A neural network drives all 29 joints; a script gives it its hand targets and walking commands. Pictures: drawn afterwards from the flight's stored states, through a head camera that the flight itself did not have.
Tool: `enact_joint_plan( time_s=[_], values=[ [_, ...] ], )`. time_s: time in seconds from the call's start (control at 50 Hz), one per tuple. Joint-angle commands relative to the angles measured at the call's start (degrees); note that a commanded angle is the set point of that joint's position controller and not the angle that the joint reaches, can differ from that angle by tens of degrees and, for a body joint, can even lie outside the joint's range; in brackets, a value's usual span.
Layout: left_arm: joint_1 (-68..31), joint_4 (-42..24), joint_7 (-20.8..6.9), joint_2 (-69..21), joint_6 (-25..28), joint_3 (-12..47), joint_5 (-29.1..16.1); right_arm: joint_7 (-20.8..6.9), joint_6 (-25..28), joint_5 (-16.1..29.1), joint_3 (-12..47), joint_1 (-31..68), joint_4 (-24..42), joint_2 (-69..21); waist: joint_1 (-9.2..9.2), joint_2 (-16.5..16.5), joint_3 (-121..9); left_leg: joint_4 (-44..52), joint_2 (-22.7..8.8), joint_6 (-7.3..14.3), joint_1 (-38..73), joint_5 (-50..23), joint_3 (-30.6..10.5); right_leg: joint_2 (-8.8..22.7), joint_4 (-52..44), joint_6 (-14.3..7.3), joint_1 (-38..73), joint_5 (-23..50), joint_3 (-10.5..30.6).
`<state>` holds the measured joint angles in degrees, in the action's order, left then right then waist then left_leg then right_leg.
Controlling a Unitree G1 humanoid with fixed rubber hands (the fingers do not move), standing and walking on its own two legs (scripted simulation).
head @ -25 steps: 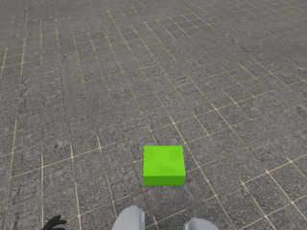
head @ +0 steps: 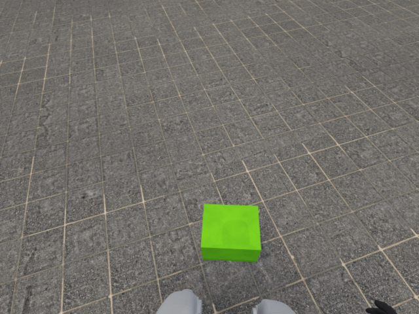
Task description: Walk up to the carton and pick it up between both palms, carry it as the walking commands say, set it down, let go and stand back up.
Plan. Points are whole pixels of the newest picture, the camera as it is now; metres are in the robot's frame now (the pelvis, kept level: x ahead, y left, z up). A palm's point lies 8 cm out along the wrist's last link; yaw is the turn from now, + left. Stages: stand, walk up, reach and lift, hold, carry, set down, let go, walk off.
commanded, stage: walk up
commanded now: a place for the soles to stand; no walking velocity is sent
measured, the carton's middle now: (230, 232) +0.51 -0.02 -0.65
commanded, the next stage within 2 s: reach and lift in 1.04 s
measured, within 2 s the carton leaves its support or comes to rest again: neither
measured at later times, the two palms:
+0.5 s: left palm out of the picture +0.10 +0.30 -0.09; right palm out of the picture +0.09 -0.31 -0.09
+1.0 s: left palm out of the picture +0.10 +0.29 -0.07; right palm out of the picture +0.11 -0.29 -0.07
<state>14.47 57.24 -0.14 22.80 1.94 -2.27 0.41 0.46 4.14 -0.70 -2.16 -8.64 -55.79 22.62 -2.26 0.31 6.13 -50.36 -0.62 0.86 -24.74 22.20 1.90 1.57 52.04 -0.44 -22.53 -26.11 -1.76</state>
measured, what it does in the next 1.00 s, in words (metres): stands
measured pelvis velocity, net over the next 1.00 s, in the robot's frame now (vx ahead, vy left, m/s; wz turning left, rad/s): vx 0.02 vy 0.00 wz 0.02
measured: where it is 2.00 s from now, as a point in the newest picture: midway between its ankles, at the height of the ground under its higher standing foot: outside the picture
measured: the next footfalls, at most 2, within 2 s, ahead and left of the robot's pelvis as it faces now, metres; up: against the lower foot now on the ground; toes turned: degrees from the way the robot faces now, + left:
none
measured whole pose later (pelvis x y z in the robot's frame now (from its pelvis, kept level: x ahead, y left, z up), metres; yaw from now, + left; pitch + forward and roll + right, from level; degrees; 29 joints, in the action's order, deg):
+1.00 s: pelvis +0.02 +0.00 +0.05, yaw +1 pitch -3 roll +0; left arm 3.4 64.7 -0.8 19.2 1.4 -0.9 0.1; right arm -0.3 2.3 -0.1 0.2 -2.7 -66.2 19.5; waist 0.4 0.1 5.0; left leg -25.3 -0.5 -0.1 -11.5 10.5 0.6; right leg 0.8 26.1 -0.7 -8.6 -14.2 -3.4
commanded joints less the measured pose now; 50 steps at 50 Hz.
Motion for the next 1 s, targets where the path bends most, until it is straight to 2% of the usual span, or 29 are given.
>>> enact_joint_plan(
  time_s=[0.0, 0.02, 0.04, 0.06, 0.08, 0.1, 0.14, 0.18, 0.2, 0.24, 0.26, 0.28, 0.3, 0.34, 0.36, 0.38, 0.4, 0.42, 0.46, 0.48, 0.52, 0.54, 0.56, 0.6, 0.64, 0.68, 0.76, 0.88, 0.98],
  values=[
    [0.3, -3.8, 1.0, 12.2, 1.9, -2.8, -0.3, 0.9, 0.5, 0.4, -3.3, 1.8, 2.8, 15.7, 0.43, -2.1, -8.2, 16.1, -13.1, 10.5, 4.3, -13.5, -21.1, 1.9, -8.1, -3.0, 2.0, 10.5, 5.3],
    [0.6, -3.4, 0.9, 12.8, 2.2, -2.9, 0.0, 0.8, 0.2, 0.7, -2.8, 3.2, 3.0, 14.6, -0.09, -0.2, -7.2, 12.7, -9.7, 7.4, 1.1, -12.8, -16.7, 3.8, -13.2, -4.5, 3.9, 11.1, 9.1],
    [0.8, -3.2, 0.9, 14.5, 2.4, -3.4, 0.2, 0.7, -0.1, 0.9, -2.8, 4.4, 3.1, 13.8, -0.19, 2.4, -6.3, 7.6, -5.4, 4.2, -1.8, -12.4, -10.4, 6.9, -18.3, -7.1, 5.7, 11.3, 14.8],
    [1.2, -3.0, 1.0, 16.4, 2.6, -3.7, 0.1, 0.7, -0.3, 1.2, -2.6, 5.1, 2.9, 12.5, -0.24, 5.0, -6.1, 1.3, -1.5, 2.0, -2.6, -11.3, -4.5, 11.8, -22.1, -10.1, 6.5, 13.8, 21.8],
    [0.3, -3.3, 0.9, 16.9, 2.7, -3.6, 0.2, 0.9, -0.2, 1.1, -2.3, 4.3, 2.3, 11.9, 0.68, 4.4, -6.1, 0.9, -1.9, 1.3, -1.8, -8.3, -2.6, 15.0, -22.1, -12.7, 6.6, 20.1, 24.5],
    [-0.8, -3.6, 1.0, 16.7, 2.7, -3.3, 0.1, 0.9, 0.0, 1.1, -2.2, 3.7, 1.9, 12.1, 1.22, 2.9, -6.7, 2.6, -2.5, 1.6, 0.3, -7.8, -2.5, 15.2, -20.9, -13.4, 5.9, 24.7, 22.8],
    [-3.8, -4.2, 1.1, 15.5, 2.5, -2.5, 0.0, 0.6, 0.5, 1.0, -2.3, 1.8, 0.9, 11.9, 2.49, 3.2, -8.4, 6.8, -3.2, 2.8, 6.1, -14.3, -4.1, 12.2, -17.7, -10.6, 3.8, 28.1, 16.6],
    [-6.7, -4.8, 1.0, 14.0, 1.9, -2.2, -0.2, 0.5, 0.7, 0.8, -2.9, 0.9, 0.5, 13.4, 3.25, 3.0, -9.2, 10.9, -4.9, 5.0, 10.4, -16.6, -9.4, 7.4, -14.5, -7.0, 0.2, 21.9, 11.4],
    [-7.6, -4.8, 0.9, 12.9, 1.6, -2.1, -0.3, 0.5, 0.7, 0.7, -3.1, 1.1, 0.4, 14.6, 3.23, 1.3, -9.1, 14.4, -7.6, 7.0, 10.5, -13.5, -14.2, 4.6, -11.4, -5.0, -0.8, 17.0, 8.1],
    [-7.1, -4.2, 0.9, 11.6, 1.0, -2.1, -0.2, 0.5, 0.6, 0.5, -3.2, 1.4, -0.1, 16.4, 2.44, -3.6, -9.4, 21.1, -14.2, 11.6, 9.1, -10.1, -24.0, 0.8, -4.6, -3.1, 0.2, 7.5, 3.2],
    [-6.1, -3.8, 1.0, 11.0, 0.9, -2.0, -0.4, 0.6, 0.4, 0.4, -3.0, 2.6, 0.0, 16.5, 1.63, -4.5, -8.7, 22.3, -15.4, 12.6, 7.8, -10.8, -24.9, 0.2, -5.4, -2.9, 1.4, 4.8, 3.4],
    [-5.1, -3.1, 0.9, 10.8, 1.1, -2.1, -0.2, 0.6, 0.3, 0.2, -2.7, 3.9, 0.3, 15.9, 0.81, -4.9, -8.2, 21.8, -14.8, 11.6, 5.6, -10.7, -23.3, 0.8, -8.7, -3.2, 3.5, 4.8, 4.1],
    [-4.5, -2.6, 0.8, 11.1, 1.4, -2.2, 0.1, 0.4, 0.1, 0.1, -2.4, 5.1, 0.5, 14.9, 0.13, -4.3, -7.3, 20.7, -12.9, 9.3, 2.2, -9.4, -20.3, 1.8, -12.6, -3.7, 6.3, 5.9, 5.6],
    [-5.3, -2.3, 0.6, 13.1, 1.8, -2.8, 0.5, 0.2, -0.3, 0.5, -1.9, 6.9, 0.6, 12.6, 0.19, 0.2, -4.9, 14.9, -5.9, 3.5, -2.3, -6.9, -10.8, 6.3, -22.2, -6.9, 7.6, 3.5, 13.6],
    [-5.6, -2.0, 0.5, 14.4, 1.9, -3.0, 0.4, 0.1, -0.4, 0.6, -1.8, 6.9, 0.3, 11.6, 0.71, 1.8, -4.7, 11.3, -2.3, 1.9, -1.2, -6.5, -6.3, 10.0, -25.4, -9.0, 6.8, 3.5, 18.3],
    [-6.0, -2.0, 0.4, 15.0, 2.0, -3.1, 0.4, 0.2, -0.3, 0.6, -1.7, 6.0, -0.2, 11.1, 1.49, 2.7, -5.5, 9.0, -1.4, 1.3, 1.2, -5.9, -3.4, 13.3, -26.7, -10.9, 6.4, 6.4, 20.9],
    [-6.9, -2.3, 0.5, 15.1, 2.0, -2.9, 0.5, 0.1, -0.1, 0.6, -1.6, 5.2, -0.6, 11.1, 2.05, 1.9, -5.9, 9.9, -1.8, 1.5, 3.2, -5.4, -2.7, 13.9, -26.1, -11.3, 6.0, 10.7, 20.2],
    [-8.1, -2.4, 0.5, 14.9, 2.0, -2.6, 0.5, 0.0, 0.2, 0.6, -1.7, 4.2, -1.1, 10.8, 2.6, 2.3, -6.2, 12.0, -2.1, 2.0, 5.8, -6.3, -3.1, 13.1, -25.3, -10.3, 5.1, 13.7, 17.7],
    [-10.7, -2.7, 0.4, 13.4, 1.9, -2.1, 0.3, -0.1, 0.6, 0.4, -1.9, 2.8, -1.7, 11.6, 3.36, 2.6, -7.0, 15.9, -3.1, 3.3, 10.3, -11.1, -6.1, 9.1, -22.6, -7.0, 3.4, 16.6, 12.0],
    [-11.4, -2.9, 0.4, 12.5, 1.7, -2.0, 0.1, -0.1, 0.7, 0.3, -2.2, 2.8, -1.8, 12.6, 3.2, 1.6, -6.8, 18.1, -4.6, 4.3, 10.6, -11.9, -9.1, 6.4, -20.4, -5.3, 3.0, 15.1, 9.2],
    [-11.0, -2.3, 0.2, 11.4, 1.1, -2.0, 0.0, 0.0, 0.6, 0.4, -2.3, 2.8, -2.1, 14.1, 2.53, -0.8, -7.2, 22.1, -9.4, 7.2, 10.1, -7.7, -15.9, 2.6, -16.2, -3.8, 3.7, 7.8, 5.3],
    [-10.1, -2.0, 0.2, 10.8, 1.0, -2.0, 0.0, 0.0, 0.4, 0.3, -2.3, 2.9, -2.3, 14.8, 1.93, -2.2, -7.7, 24.0, -11.6, 8.5, 9.6, -6.9, -18.9, 1.5, -14.6, -3.5, 4.6, 5.1, 4.1],
    [-9.8, -0.8, 0.3, 9.7, 0.6, -1.7, -0.4, 0.2, 0.3, 0.4, -1.4, 5.1, -2.6, 13.7, 1.16, -2.6, -6.9, 25.0, -12.7, 8.1, 6.8, -10.8, -19.3, 2.1, -16.9, -2.8, 7.1, 7.8, 4.8],
    [-9.5, 0.2, 0.2, 10.3, 0.8, -1.8, -0.4, 0.2, 0.0, 0.6, -0.8, 6.8, -2.7, 12.3, 0.84, -1.6, -6.1, 23.4, -8.8, 4.4, 4.5, -12.0, -13.0, 4.0, -23.4, -3.9, 10.5, 10.4, 7.2],
    [-11.5, 0.5, 0.1, 10.8, 0.8, -1.8, -0.5, 0.1, -0.2, 0.8, -0.6, 6.4, -3.9, 11.6, 2.22, -1.0, -5.8, 23.2, -5.6, 2.6, 8.1, -11.7, -9.3, 6.0, -26.1, -4.6, 8.6, 11.7, 8.9],
    [-12.3, 1.0, 0.1, 10.9, 0.8, -1.5, -0.5, 0.1, -0.3, 0.9, -0.5, 6.3, -4.9, 11.4, 2.69, -2.1, -7.0, 23.3, -5.2, 2.4, 11.8, -13.7, -8.3, 6.4, -27.4, -4.4, 8.2, 13.9, 8.7],
    [-13.6, 2.2, 0.2, 10.6, 0.8, -1.3, -0.5, 0.0, -0.5, 1.0, -0.2, 6.6, -6.2, 10.7, 3.07, 0.3, -7.9, 25.1, -5.4, 2.4, 13.9, -16.4, -7.6, 6.7, -30.3, -3.7, 10.4, 15.3, 8.2],
    [-14.3, 3.5, 0.1, 10.0, 0.6, -1.1, -0.3, -0.1, -0.8, 0.7, -0.1, 7.6, -7.3, 10.2, 2.91, 0.7, -6.6, 29.0, -5.6, 1.9, 15.2, -14.2, -7.5, 6.6, -34.0, -3.1, 11.4, 12.7, 7.3],
    [-14.2, 4.1, 0.0, 9.6, 0.6, -1.1, -0.3, -0.2, -0.8, 0.5, 0.0, 8.1, -7.7, 9.8, 2.76, 0.4, -7.1, 30.8, -6.1, 1.6, 15.7, -15.4, -7.6, 6.4, -34.9, -2.7, 13.3, 14.3, 6.4]
  ],
)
